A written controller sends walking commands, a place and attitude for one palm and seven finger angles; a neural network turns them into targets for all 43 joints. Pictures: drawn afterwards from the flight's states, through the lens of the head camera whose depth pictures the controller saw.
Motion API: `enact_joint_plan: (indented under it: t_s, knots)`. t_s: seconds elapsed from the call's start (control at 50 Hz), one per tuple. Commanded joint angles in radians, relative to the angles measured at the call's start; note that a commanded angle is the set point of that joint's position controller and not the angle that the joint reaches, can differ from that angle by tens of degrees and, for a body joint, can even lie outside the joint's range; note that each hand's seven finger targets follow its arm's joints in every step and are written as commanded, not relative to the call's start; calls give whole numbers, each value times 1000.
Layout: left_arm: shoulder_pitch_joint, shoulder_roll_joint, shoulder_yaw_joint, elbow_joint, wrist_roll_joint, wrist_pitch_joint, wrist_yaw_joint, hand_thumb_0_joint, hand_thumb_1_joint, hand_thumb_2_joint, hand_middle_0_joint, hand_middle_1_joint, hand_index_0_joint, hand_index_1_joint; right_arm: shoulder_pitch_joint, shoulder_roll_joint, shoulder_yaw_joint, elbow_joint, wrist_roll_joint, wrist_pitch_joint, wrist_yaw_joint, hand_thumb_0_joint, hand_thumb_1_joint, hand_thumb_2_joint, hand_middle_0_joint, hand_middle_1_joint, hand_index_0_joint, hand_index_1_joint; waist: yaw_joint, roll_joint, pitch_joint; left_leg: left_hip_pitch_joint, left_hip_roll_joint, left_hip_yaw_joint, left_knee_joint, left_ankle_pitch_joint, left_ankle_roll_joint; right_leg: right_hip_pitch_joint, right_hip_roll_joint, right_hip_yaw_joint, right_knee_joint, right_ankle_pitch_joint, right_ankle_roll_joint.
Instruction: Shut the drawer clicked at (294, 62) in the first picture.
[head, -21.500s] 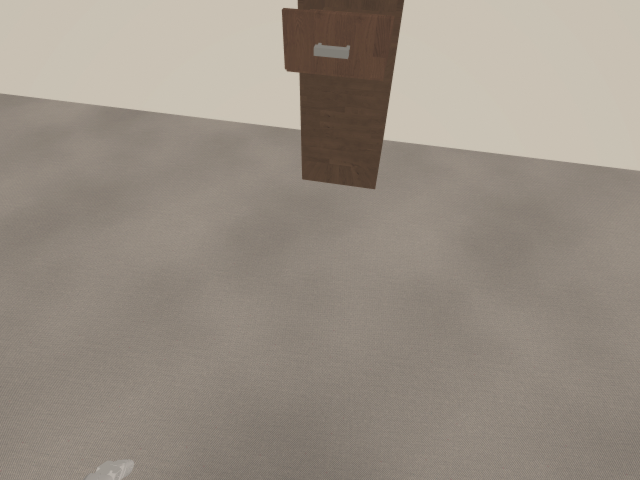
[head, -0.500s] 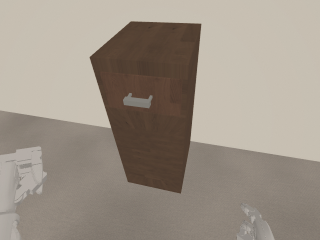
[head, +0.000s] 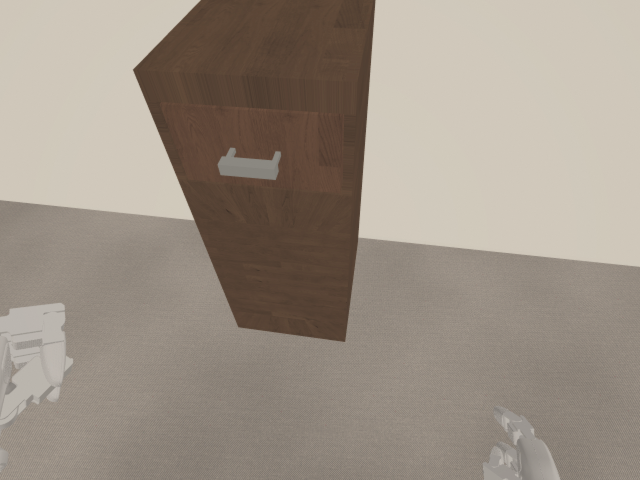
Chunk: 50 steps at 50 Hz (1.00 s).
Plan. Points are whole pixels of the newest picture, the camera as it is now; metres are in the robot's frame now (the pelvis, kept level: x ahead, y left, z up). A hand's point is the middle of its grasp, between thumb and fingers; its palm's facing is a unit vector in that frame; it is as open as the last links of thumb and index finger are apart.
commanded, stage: step back with the hand held close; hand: left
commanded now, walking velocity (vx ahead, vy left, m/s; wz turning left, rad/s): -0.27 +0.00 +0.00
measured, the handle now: (251, 161) +0.65 +0.17 +0.01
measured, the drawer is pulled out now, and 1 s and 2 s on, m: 0.00 0.00 0.00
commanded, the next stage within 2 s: stop stepping back and stand still in 1.00 s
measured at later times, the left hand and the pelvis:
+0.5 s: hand (10, 433) +0.14 +0.24 +0.16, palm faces +0.38 -0.80 -0.46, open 3.2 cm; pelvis -0.06 +0.00 -0.01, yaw +2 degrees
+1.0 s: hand out of the picture +0.02 +0.22 +0.18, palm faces +0.39 -0.77 -0.50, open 3.2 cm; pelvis -0.17 -0.04 +0.00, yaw +1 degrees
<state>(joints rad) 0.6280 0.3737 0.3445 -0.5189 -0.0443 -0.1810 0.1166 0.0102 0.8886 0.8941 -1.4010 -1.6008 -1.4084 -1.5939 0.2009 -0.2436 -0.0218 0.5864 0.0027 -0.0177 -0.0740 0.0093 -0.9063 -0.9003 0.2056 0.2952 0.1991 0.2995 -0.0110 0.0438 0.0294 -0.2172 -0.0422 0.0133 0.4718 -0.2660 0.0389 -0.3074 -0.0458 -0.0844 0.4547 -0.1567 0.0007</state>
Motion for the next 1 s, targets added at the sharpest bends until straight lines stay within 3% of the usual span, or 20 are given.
enact_joint_plan:
  t_s: [0.0, 0.1, 0.18, 0.26, 0.3, 0.36, 0.4, 0.42, 0.46, 0.5, 0.58, 0.66, 0.7, 0.74, 0.78, 0.8, 0.82, 0.88, 0.94, 0.98]
  knots:
    - [6, 181, 161, -242, -7, -69, 25, 0, 900, 900, -1400, -1600, -1400, -1600, -120, -101, -37, -191, -1, -55, -19, 0, -900, -900, 200, 300, 200, 300, 29, 11, -210, -117, 116, -125, -77, 428, -27, 239, -28, 76, 95, 316, -8]
    - [-39, 158, 142, -219, 11, -69, 23, 0, 900, 900, -1400, -1600, -1400, -1600, -116, -113, -35, -196, -4, -61, -24, 0, -900, -900, 200, 300, 200, 300, 24, 42, -110, -306, 154, -161, -150, 127, 21, 249, -8, 101, 143, 142, 4]
    - [-95, 153, 137, -201, 31, -77, 27, 0, 900, 900, -1400, -1600, -1400, -1600, -109, -117, -35, -205, -1, -66, -23, 0, -900, -900, 200, 300, 200, 300, 12, -25, -53, -460, 130, -153, -131, -250, 55, 250, -37, 170, 82, -24, -2]
    - [-106, 167, 132, -226, 23, -88, 41, 0, 900, 900, -1400, -1600, -1400, -1600, -67, -96, -34, -188, -1, -67, -12, 0, -900, -900, 200, 300, 200, 300, 0, -194, -91, -199, 37, -66, 175, -188, 7, -55, -176, 303, -183, -315, -70]
    - [-96, 174, 131, -262, 16, -96, 52, 0, 900, 900, -1400, -1600, -1400, -1600, -62, -83, -26, -178, -6, -66, -11, 0, -900, -900, 200, 300, 200, 300, -3, -193, -134, -80, 45, -60, 227, -152, -2, -149, -222, 272, -205, -346, -91]
    - [-57, 180, 141, -308, 13, -108, 63, 0, 900, 900, -1400, -1600, -1400, -1600, -78, -101, -21, -188, -12, -73, -26, 0, -900, -900, 200, 300, 200, 300, -5, 10, -125, -116, 93, -134, -11, -176, 20, -118, -101, 149, -36, -284, -33]
    - [-41, 181, 171, -331, 41, -123, 65, 0, 900, 900, -1400, -1600, -1400, -1600, -103, -123, -23, -204, -16, -93, -35, 0, -900, -900, 200, 300, 200, 300, 4, 288, -110, -483, 280, -378, -329, -451, 96, 184, 62, 85, 345, -163, 19]
    - [-65, 176, 168, -319, 63, -125, 63, 0, 900, 900, -1400, -1600, -1400, -1600, -96, -109, -25, -205, -17, -101, -32, 0, -900, -900, 200, 300, 200, 300, 6, 284, -82, -607, 330, -436, -390, -536, 122, 248, 91, 104, 506, -135, 26]
    - [-82, 189, 177, -319, 61, -121, 65, 0, 900, 900, -1400, -1600, -1400, -1600, -80, -93, -35, -200, -21, -109, -28, 0, -900, -900, 200, 300, 200, 300, 9, 138, -69, -496, 313, -372, -290, -253, 126, 152, 75, 129, 496, -169, 15]
    - [-20, 182, 182, -288, 47, -130, 61, 0, 900, 900, -1400, -1600, -1400, -1600, -87, -93, -40, -197, -19, -132, -29, 0, -900, -900, 200, 300, 200, 300, 22, 57, -89, -357, 261, -290, -174, 29, 99, 130, 73, 121, 277, -198, 12]
    - [16, 142, 117, -269, 21, -150, 31, 0, 900, 900, -1400, -1600, -1400, -1600, -65, -108, -30, -132, -32, -149, -4, 0, -900, -900, 200, 300, 200, 300, 3, 130, -133, -101, 199, -217, -94, 435, 44, 72, 60, 96, 37, 37, 4]
    - [-28, 199, 140, -341, 5, -164, 18, 0, 900, 900, -1400, -1600, -1400, -1600, -58, -102, -34, -112, -32, -136, 16, 0, -900, -900, 200, 300, 200, 300, 14, 134, -406, 297, 207, -135, 5, 943, 29, 9, 66, 102, 81, 83, 17]
    - [73, 222, 182, -362, -18, -143, 19, 0, 900, 900, -1400, -1600, -1400, -1600, -65, -94, -35, -139, -19, -131, 23, 0, -900, -900, 200, 300, 200, 300, 26, 88, -483, 341, 214, -128, 30, 923, 38, 21, 64, 109, 68, 80, 31]
    - [118, 253, 226, -390, -36, -131, 17, 0, 900, 900, -1400, -1600, -1400, -1600, -107, -90, -37, -175, -7, -112, 24, 0, -900, -900, 200, 300, 200, 300, 37, 6, -442, 182, 187, -89, 47, 681, 20, 86, 25, 121, 2, 223, 32]
    - [124, 295, 277, -355, -41, -119, 28, 0, 900, 900, -1400, -1600, -1400, -1600, -131, -65, -34, -194, 14, -77, 14, 0, -900, -900, 200, 300, 200, 300, 25, -215, -346, -45, 60, -2, 202, 155, -42, 83, -170, 251, -94, 512, -19]
    - [120, 271, 268, -306, -39, -108, 34, 0, 900, 900, -1400, -1600, -1400, -1600, -161, -55, -36, -196, 28, -66, 5, 0, -900, -900, 200, 300, 200, 300, 36, -268, -250, -195, 3, -18, 393, -114, -50, 33, -256, 329, -127, 554, -73]
    - [117, 258, 266, -269, -37, -92, 39, 0, 900, 900, -1400, -1600, -1400, -1600, -172, -49, -35, -180, 28, -61, 0, 0, -900, -900, 200, 300, 200, 300, 40, -250, -201, -256, 0, -68, 550, -183, -48, -28, -292, 325, -146, 528, -102]
    - [42, 196, 201, -169, -16, -71, 25, 0, 900, 900, -1400, -1600, -1400, -1600, -192, -14, -9, -168, -1, -47, -13, 0, -900, -900, 200, 300, 200, 300, 15, -165, -74, -264, 65, -51, 417, -139, -60, -47, -221, 253, -94, 559, -139]
    - [-15, 157, 134, -127, 2, -67, 32, 0, 900, 900, -1400, -1600, -1400, -1600, -151, -49, -11, -131, -6, -37, -41, 0, -900, -900, 200, 300, 200, 300, -13, -93, -78, -121, 37, 6, 46, 51, -50, 3, -107, 165, -11, 576, -61]
    - [-80, 150, 66, -219, 2, -79, 30, 0, 900, 900, -1400, -1600, -1400, -1600, -140, -90, -27, -140, 6, -51, -48, 0, -900, -900, 200, 300, 200, 300, -8, 28, -147, -15, 132, -35, -152, 424, -24, 64, -32, 118, 79, 390, 12]
